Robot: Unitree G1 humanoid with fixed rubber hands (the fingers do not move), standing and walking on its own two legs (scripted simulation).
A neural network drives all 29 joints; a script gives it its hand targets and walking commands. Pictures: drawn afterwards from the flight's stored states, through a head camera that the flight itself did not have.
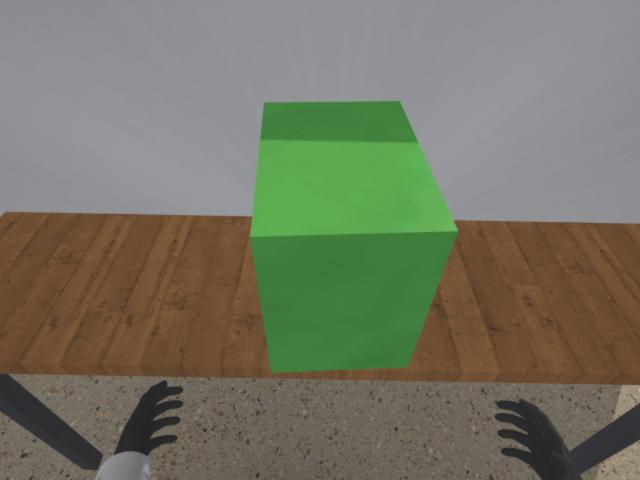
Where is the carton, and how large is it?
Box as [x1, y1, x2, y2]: [250, 101, 457, 372]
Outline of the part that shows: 399,101 264,102 250,239 271,372 396,367 408,365 457,230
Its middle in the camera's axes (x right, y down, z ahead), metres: +0.03 +0.00 +0.60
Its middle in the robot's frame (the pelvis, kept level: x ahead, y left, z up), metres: +0.46 +0.02 +0.06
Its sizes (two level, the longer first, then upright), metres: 0.298 0.213 0.293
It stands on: a table, 0.69 m high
